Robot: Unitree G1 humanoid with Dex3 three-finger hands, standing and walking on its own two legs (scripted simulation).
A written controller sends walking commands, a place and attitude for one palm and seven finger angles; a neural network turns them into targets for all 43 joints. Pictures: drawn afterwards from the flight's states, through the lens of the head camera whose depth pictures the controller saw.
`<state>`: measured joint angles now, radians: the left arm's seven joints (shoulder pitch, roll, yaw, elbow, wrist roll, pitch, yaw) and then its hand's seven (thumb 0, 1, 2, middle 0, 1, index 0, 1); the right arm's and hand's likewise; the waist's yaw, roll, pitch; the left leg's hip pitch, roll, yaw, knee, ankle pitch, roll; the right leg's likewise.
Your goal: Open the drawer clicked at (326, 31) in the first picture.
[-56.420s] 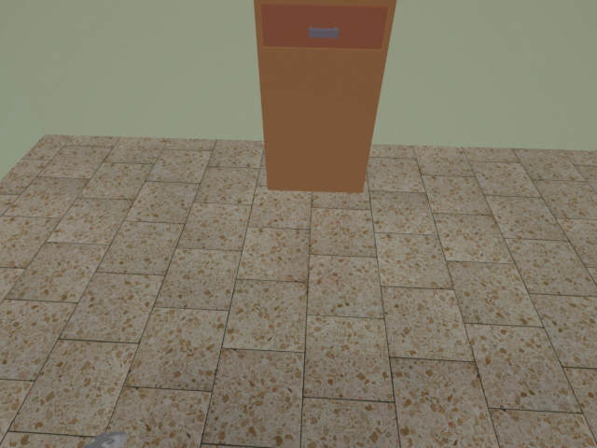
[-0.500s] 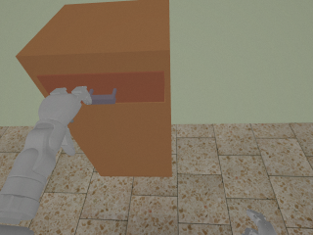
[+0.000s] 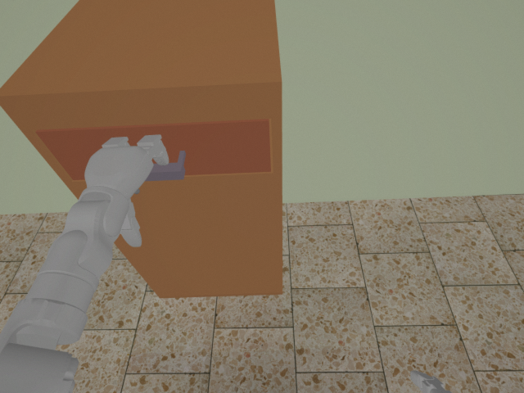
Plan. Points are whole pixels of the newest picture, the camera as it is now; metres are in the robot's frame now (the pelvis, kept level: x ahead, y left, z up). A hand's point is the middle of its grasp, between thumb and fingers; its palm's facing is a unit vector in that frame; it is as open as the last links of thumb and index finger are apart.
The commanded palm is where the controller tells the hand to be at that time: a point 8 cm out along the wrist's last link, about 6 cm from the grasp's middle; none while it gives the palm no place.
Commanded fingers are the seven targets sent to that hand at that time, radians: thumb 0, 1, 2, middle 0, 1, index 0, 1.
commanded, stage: move the hooked fingers above the handle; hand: left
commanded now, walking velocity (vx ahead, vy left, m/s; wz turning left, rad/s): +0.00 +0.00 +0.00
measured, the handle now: (158, 164) +0.51 +0.25 +0.03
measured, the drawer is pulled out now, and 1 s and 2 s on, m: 0.00 0.00 0.00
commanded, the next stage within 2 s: none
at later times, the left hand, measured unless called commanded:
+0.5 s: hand (160, 174) +0.44 +0.21 +0.08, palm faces -0.06 -0.04 -1.00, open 13.8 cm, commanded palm +0.44 +0.24 +0.14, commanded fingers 0.00 -0.50 0.30 -0.30 -1.20 -0.30 -1.20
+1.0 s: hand (162, 164) +0.45 +0.21 +0.09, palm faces +0.05 -0.05 -1.00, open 13.8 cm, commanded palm +0.43 +0.24 +0.15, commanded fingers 0.00 -0.50 0.30 -0.30 -1.20 -0.30 -1.20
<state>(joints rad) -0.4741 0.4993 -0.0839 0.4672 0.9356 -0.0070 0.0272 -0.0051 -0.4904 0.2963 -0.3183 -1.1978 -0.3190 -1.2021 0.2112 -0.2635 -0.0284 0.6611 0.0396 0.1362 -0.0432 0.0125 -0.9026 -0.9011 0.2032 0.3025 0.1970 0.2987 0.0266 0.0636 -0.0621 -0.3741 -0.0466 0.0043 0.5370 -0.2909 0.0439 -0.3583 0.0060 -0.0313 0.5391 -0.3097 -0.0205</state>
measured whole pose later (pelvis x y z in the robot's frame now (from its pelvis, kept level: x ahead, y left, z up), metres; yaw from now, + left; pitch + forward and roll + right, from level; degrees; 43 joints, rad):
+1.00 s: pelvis +0.00 -0.01 -0.01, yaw -2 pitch +12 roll +0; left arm -0.68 0.51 0.00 0.80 1.02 -0.12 0.19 0.00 -0.49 0.30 -0.32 -1.20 -0.32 -1.20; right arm 0.29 -0.27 -0.05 0.70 0.03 0.15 -0.05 0.01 -0.90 -0.90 0.20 0.30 0.20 0.30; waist -0.05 0.05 -0.11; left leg -0.49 -0.02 0.02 0.60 -0.31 0.03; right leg -0.48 0.04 -0.01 0.59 -0.32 -0.04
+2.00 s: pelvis -0.01 +0.00 -0.01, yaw -1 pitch +13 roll -1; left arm -0.80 0.57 -0.02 0.93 1.04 0.03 0.24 0.00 -0.49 0.30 -0.32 -1.20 -0.32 -1.20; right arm 0.27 -0.27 -0.05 0.71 0.03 0.12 -0.04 0.01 -0.90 -0.90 0.20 0.30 0.20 0.30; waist -0.04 0.06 -0.10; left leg -0.54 -0.03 0.02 0.62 -0.31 0.04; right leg -0.52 0.02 -0.02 0.60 -0.31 -0.02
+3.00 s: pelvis +0.00 -0.01 +0.00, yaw -3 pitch +12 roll +0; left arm -0.80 0.49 -0.04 0.96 1.02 0.08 0.17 0.00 -0.49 0.30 -0.38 -1.26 -0.33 -1.24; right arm 0.24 -0.25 0.00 0.70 0.05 0.18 -0.06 0.01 -0.90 -0.90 0.20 0.30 0.20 0.30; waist -0.05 0.08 -0.12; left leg -0.48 -0.02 0.05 0.56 -0.30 0.04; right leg -0.48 0.04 0.02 0.57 -0.30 -0.03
